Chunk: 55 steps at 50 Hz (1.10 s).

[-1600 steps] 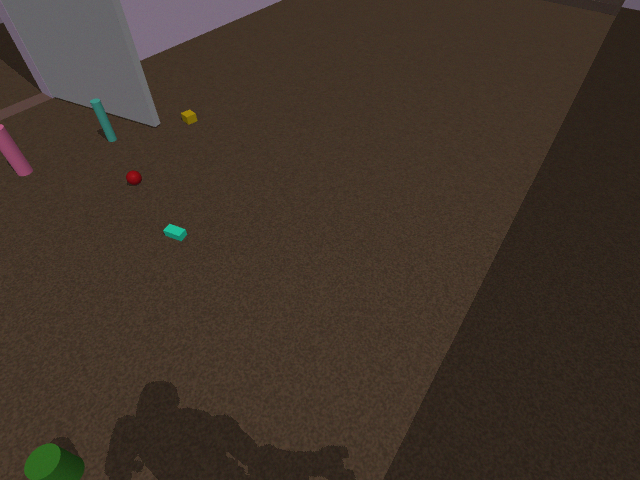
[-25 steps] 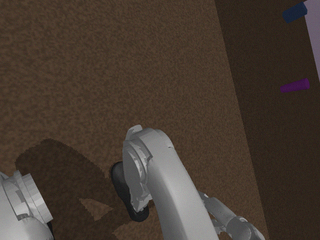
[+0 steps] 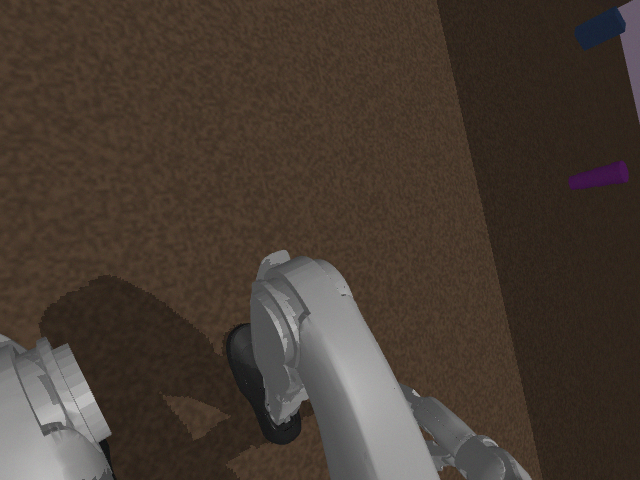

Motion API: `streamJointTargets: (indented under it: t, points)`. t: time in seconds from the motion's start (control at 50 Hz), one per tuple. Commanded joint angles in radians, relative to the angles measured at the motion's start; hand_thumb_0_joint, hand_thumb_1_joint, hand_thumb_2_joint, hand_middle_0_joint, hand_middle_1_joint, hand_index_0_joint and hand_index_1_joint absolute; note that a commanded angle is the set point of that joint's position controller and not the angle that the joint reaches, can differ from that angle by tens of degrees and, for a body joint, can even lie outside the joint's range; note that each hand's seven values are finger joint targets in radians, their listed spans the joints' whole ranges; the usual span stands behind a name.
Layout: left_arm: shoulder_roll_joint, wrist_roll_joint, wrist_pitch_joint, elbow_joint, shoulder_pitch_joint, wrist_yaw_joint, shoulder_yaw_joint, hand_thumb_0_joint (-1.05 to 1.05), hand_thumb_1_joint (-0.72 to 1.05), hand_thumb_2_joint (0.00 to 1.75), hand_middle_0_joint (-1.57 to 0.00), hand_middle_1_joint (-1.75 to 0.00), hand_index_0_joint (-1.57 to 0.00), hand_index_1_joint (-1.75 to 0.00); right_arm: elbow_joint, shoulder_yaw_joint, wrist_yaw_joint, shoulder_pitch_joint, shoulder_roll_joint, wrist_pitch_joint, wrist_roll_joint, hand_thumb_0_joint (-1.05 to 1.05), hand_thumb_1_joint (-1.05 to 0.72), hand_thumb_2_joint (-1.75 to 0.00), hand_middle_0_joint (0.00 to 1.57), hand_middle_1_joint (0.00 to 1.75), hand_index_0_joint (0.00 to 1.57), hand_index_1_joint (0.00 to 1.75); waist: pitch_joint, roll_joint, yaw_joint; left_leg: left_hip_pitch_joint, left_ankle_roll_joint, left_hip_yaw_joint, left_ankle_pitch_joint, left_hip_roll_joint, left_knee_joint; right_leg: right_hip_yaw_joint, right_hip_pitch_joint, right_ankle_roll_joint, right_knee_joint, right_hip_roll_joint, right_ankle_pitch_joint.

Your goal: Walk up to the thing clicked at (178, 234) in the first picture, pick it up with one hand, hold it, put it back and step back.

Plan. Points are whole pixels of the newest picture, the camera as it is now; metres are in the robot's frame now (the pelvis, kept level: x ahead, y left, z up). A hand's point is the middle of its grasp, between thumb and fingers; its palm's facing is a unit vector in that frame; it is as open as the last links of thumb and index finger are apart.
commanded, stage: settle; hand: left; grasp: from above
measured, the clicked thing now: out of the picture +0.45 +0.39 -0.28
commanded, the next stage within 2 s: lift in 0.62 s
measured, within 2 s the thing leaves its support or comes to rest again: neither
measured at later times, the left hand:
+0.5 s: hand out of the picture +0.44 +0.40 -0.15, palm faces -0.44 -0.12 -0.89, open 7.2 cm
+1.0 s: hand out of the picture +0.41 +0.39 -0.09, palm faces -0.47 -0.16 -0.87, open 7.2 cm
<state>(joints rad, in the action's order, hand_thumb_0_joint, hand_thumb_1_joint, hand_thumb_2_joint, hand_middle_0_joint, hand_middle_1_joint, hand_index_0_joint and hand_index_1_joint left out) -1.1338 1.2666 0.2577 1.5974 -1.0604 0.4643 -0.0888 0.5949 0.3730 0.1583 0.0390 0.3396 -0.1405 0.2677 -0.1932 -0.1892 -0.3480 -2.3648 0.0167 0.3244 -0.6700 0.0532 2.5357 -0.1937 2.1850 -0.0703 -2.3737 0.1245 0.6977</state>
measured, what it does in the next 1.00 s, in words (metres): stands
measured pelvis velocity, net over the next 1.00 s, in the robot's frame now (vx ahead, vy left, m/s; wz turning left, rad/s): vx -0.01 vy -0.01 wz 0.12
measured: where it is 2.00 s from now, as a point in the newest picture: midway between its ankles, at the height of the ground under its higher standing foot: (193, 444)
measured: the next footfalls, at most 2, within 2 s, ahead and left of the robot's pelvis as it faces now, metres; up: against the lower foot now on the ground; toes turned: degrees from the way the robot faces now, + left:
none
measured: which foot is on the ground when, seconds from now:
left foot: down 0.00-1.00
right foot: down 0.00-1.00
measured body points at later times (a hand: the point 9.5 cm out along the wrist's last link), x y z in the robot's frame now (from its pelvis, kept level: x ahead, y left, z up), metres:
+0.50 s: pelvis +0.00 +0.00 +0.02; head +0.24 +0.14 +0.37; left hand +0.46 +0.40 -0.10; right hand +0.12 -0.25 -0.06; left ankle +0.07 +0.14 -0.27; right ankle +0.11 -0.12 -0.27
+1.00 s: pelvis -0.01 -0.01 +0.05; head +0.22 +0.11 +0.42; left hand +0.44 +0.39 -0.04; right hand +0.10 -0.26 -0.05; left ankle +0.07 +0.14 -0.27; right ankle +0.11 -0.12 -0.27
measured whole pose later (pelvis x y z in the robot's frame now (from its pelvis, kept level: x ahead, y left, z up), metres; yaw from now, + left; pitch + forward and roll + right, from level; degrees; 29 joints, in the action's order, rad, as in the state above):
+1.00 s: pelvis -0.01 -0.01 +0.05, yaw +7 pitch +33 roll -11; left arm -0.86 1.11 0.15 1.11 -0.90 0.05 -0.06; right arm 0.60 0.13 0.08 0.17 0.29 0.08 0.09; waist 0.00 0.00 -0.22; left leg -2.31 0.00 0.19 -0.60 0.03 2.32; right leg -0.11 2.15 -0.05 -2.24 0.05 0.68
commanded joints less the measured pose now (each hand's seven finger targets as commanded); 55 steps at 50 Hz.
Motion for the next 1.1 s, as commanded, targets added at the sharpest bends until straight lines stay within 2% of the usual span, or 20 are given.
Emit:
streamJointTargets:
  t: [0.0, 0.16, 0.22, 0.26, 0.3, 0.32, 0.34, 0.4, 0.46, 0.5, 0.62, 0.68, 0.7, 0.72, 0.74, 0.78, 0.84, 0.92, 1.0, 1.08]
  points:
    - [-0.273, -0.03, -0.01, -0.179, -0.222, 0.017, -0.029, 0.0, 0.98, 0.2, -1.3, -0.2, -1.33, -0.17, -0.002, -0.12, -0.01, 0.147, 0.325, 0.017, -0.012, 0.0, -0.9, -0.9, 0.2, 0.3, 0.2, 0.3, 0.712, 0.673, -0.009, 0.59, -0.011, -0.135, 0.247, 0.045, -0.237, -0.101, -0.292, 0.091, 0.202, 0.011, -0.308]
    - [-0.221, -0.049, -0.033, -0.356, -0.23, -0.064, -0.043, 0.0, 0.97, 0.18, -1.29, -0.16, -1.32, -0.13, -0.014, -0.176, -0.008, 0.181, 0.306, 0.055, -0.042, 0.0, -0.9, -0.9, 0.2, 0.3, 0.2, 0.3, 0.789, 0.696, 0.027, 0.606, -0.014, -0.154, 0.253, 0.032, -0.264, -0.081, -0.287, 0.095, 0.222, 0.001, -0.31]
    - [-0.143, -0.063, -0.045, -0.359, -0.198, -0.106, -0.011, 0.0, 0.95, 0.17, -1.29, -0.15, -1.32, -0.12, -0.01, -0.197, -0.007, 0.201, 0.277, 0.071, -0.061, 0.0, -0.9, -0.9, 0.2, 0.3, 0.2, 0.3, 0.78, 0.652, 0.026, 0.57, -0.024, -0.165, 0.221, 0.029, -0.266, -0.058, -0.289, 0.09, 0.24, 0.0, -0.293]
    - [-0.154, -0.07, -0.049, -0.38, -0.215, -0.129, -0.025, 0.0, 0.95, 0.16, -1.28, -0.14, -1.31, -0.11, -0.009, -0.213, -0.015, 0.218, 0.286, 0.082, -0.075, 0.0, -0.9, -0.9, 0.2, 0.3, 0.2, 0.3, 0.769, 0.61, 0.032, 0.543, -0.023, -0.17, 0.205, 0.02, -0.274, -0.061, -0.276, 0.096, 0.254, -0.006, -0.274]
    - [-0.107, -0.071, -0.052, -0.398, -0.214, -0.162, 0.007, 0.0, 0.93, 0.15, -1.27, -0.14, -1.3, -0.11, -0.014, -0.224, -0.019, 0.22, 0.275, 0.094, -0.089, 0.0, -0.9, -0.9, 0.2, 0.3, 0.2, 0.3, 0.779, 0.605, 0.032, 0.561, -0.024, -0.168, 0.207, 0.021, -0.28, -0.052, -0.263, 0.099, 0.254, -0.007, -0.268]
    - [-0.12, -0.075, -0.052, -0.439, -0.231, -0.172, -0.008, 0.0, 0.93, 0.16, -1.27, -0.15, -1.3, -0.12, -0.016, -0.231, -0.022, 0.226, 0.278, 0.103, -0.096, 0.0, -0.9, -0.9, 0.2, 0.3, 0.2, 0.3, 0.806, 0.614, 0.051, 0.58, -0.021, -0.167, 0.211, 0.017, -0.297, -0.052, -0.26, 0.101, 0.253, -0.012, -0.266]
    - [-0.093, -0.081, -0.054, -0.428, -0.218, -0.184, 0.001, 0.0, 0.95, 0.16, -1.27, -0.15, -1.3, -0.12, -0.019, -0.241, -0.026, 0.231, 0.28, 0.108, -0.101, 0.0, -0.9, -0.9, 0.2, 0.3, 0.2, 0.3, 0.794, 0.616, 0.047, 0.584, -0.016, -0.162, 0.215, 0.013, -0.305, -0.056, -0.239, 0.106, 0.249, -0.017, -0.264]
    - [-0.085, -0.08, -0.055, -0.451, -0.232, -0.216, 0.005, 0.0, 0.96, 0.15, -1.28, -0.15, -1.31, -0.12, -0.026, -0.252, -0.038, 0.239, 0.272, 0.13, -0.113, 0.0, -0.9, -0.9, 0.2, 0.3, 0.2, 0.3, 0.814, 0.597, 0.048, 0.583, -0.02, -0.169, 0.219, 0.011, -0.305, -0.047, -0.232, 0.108, 0.256, -0.02, -0.262]
    - [-0.096, -0.081, -0.057, -0.495, -0.244, -0.231, -0.015, 0.0, 0.97, 0.16, -1.28, -0.17, -1.32, -0.13, -0.031, -0.263, -0.049, 0.245, 0.264, 0.15, -0.123, 0.0, -0.9, -0.9, 0.2, 0.3, 0.2, 0.3, 0.848, 0.602, 0.076, 0.587, -0.022, -0.185, 0.228, 0.001, -0.32, -0.034, -0.247, 0.108, 0.267, -0.026, -0.266]
    - [-0.077, -0.086, -0.058, -0.494, -0.246, -0.246, -0.003, 0.0, 0.95, 0.18, -1.27, -0.18, -1.31, -0.15, -0.035, -0.263, -0.055, 0.244, 0.256, 0.16, -0.127, 0.0, -0.9, -0.9, 0.2, 0.3, 0.2, 0.3, 0.818, 0.589, 0.071, 0.575, -0.022, -0.186, 0.19, 0.001, -0.331, -0.027, -0.231, 0.114, 0.277, -0.025, -0.228]
    - [-0.065, -0.089, -0.06, -0.533, -0.273, -0.27, 0.001, 0.0, 0.94, 0.18, -1.27, -0.16, -1.3, -0.14, -0.031, -0.273, -0.071, 0.263, 0.24, 0.179, -0.135, 0.0, -0.9, -0.9, 0.2, 0.3, 0.2, 0.3, 0.854, 0.591, 0.072, 0.604, -0.023, -0.196, 0.16, -0.005, -0.359, -0.013, -0.239, 0.113, 0.294, -0.03, -0.2]
    - [-0.075, -0.095, -0.064, -0.525, -0.259, -0.272, -0.014, 0.0, 0.96, 0.09, -1.27, -0.22, -1.33, -0.16, -0.03, -0.281, -0.078, 0.265, 0.246, 0.186, -0.137, 0.0, -0.93, -0.91, 0.2, 0.3, 0.2, 0.3, 0.848, 0.562, 0.079, 0.589, -0.027, -0.206, 0.163, -0.01, -0.357, -0.009, -0.241, 0.114, 0.313, -0.032, -0.197]
    - [-0.069, -0.094, -0.063, -0.553, -0.265, -0.275, -0.01, 0.0, 0.88, 0.14, -1.19, -0.14, -1.25, -0.1, -0.032, -0.28, -0.078, 0.269, 0.234, 0.187, -0.137, 0.0, -0.88, -0.89, 0.2, 0.3, 0.2, 0.3, 0.876, 0.584, 0.082, 0.613, -0.026, -0.207, 0.174, -0.009, -0.366, -0.006, -0.253, 0.112, 0.308, -0.034, -0.208]
    - [-0.08, -0.094, -0.065, -0.568, -0.263, -0.278, -0.02, 0.0, 0.9, 0.07, -1.24, -0.19, -1.29, -0.14, -0.026, -0.283, -0.08, 0.274, 0.235, 0.19, -0.14, 0.0, -0.93, -0.91, 0.2, 0.3, 0.2, 0.3, 0.903, 0.608, 0.098, 0.631, -0.025, -0.209, 0.189, -0.011, -0.377, -0.006, -0.254, 0.113, 0.304, -0.035, -0.218]
    - [-0.081, -0.099, -0.07, -0.567, -0.255, -0.283, -0.026, 0.0, 0.83, 0.11, -1.16, -0.12, -1.21, -0.08, -0.028, -0.288, -0.08, 0.275, 0.236, 0.193, -0.144, 0.0, -0.88, -0.89, 0.2, 0.3, 0.2, 0.3, 0.918, 0.617, 0.103, 0.645, -0.023, -0.204, 0.194, -0.013, -0.387, -0.006, -0.246, 0.115, 0.3, -0.036, -0.22]
    - [-0.06, -0.11, -0.081, -0.584, -0.238, -0.299, -0.017, 0.0, 0.9, 0.08, -1.18, -0.21, -1.24, -0.15, -0.026, -0.302, -0.081, 0.285, 0.235, 0.199, -0.15, 0.0, -0.9, -0.9, 0.2, 0.3, 0.2, 0.3, 0.937, 0.612, 0.106, 0.682, -0.027, -0.208, 0.224, -0.014, -0.396, -0.003, -0.251, 0.113, 0.313, -0.039, -0.242]
    - [-0.077, -0.139, -0.096, -0.632, -0.22, -0.326, -0.047, 0.0, 0.89, 0.11, -1.17, -0.23, -1.23, -0.17, -0.026, -0.32, -0.086, 0.3, 0.237, 0.209, -0.161, 0.0, -0.9, -0.9, 0.2, 0.3, 0.2, 0.3, 0.962, 0.611, 0.128, 0.699, -0.028, -0.212, 0.232, -0.022, -0.426, 0.003, -0.264, 0.116, 0.328, -0.044, -0.241]
    - [-0.041, -0.169, -0.108, -0.659, -0.145, -0.38, -0.037, 0.0, 0.9, 0.14, -1.18, -0.25, -1.23, -0.19, -0.025, -0.335, -0.09, 0.312, 0.216, 0.222, -0.174, 0.0, -0.91, -0.9, 0.2, 0.3, 0.2, 0.3, 0.969, 0.55, 0.138, 0.687, -0.039, -0.233, 0.216, -0.024, -0.448, 0.027, -0.324, 0.114, 0.378, -0.044, -0.224]
    - [-0.02, -0.204, -0.086, -0.789, -0.122, -0.423, -0.041, 0.0, 0.9, 0.14, -1.19, -0.23, -1.24, -0.17, -0.026, -0.354, -0.103, 0.31, 0.192, 0.23, -0.185, 0.0, -0.9, -0.9, 0.2, 0.3, 0.2, 0.3, 1.029, 0.552, 0.161, 0.738, -0.043, -0.244, 0.215, -0.024, -0.482, 0.048, -0.365, 0.11, 0.415, -0.049, -0.224]
    - [-0.004, -0.232, -0.066, -0.831, -0.055, -0.44, -0.054, 0.0, 0.87, 0.11, -1.15, -0.21, -1.21, -0.15, -0.022, -0.374, -0.117, 0.302, 0.173, 0.233, -0.201, 0.0, -0.9, -0.9, 0.2, 0.3, 0.2, 0.3, 0.999, 0.494, 0.185, 0.725, -0.047, -0.255, 0.154, -0.029, -0.538, 0.067, -0.377, 0.113, 0.471, -0.051, -0.171]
